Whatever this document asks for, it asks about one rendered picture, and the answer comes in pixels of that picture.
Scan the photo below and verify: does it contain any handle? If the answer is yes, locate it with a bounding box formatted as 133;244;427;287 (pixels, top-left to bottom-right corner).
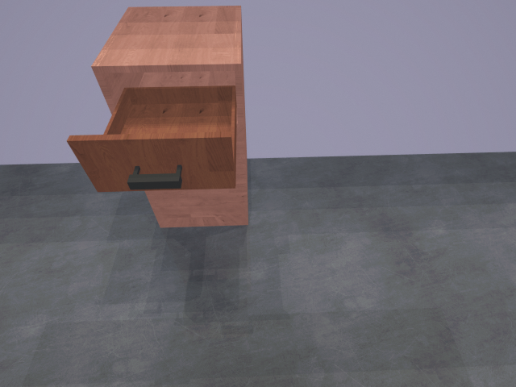
127;165;182;189

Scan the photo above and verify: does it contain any drawer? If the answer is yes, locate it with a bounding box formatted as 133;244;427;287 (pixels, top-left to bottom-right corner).
67;85;237;192

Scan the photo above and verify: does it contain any cabinet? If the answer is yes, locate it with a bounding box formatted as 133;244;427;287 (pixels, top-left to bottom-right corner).
91;6;248;228

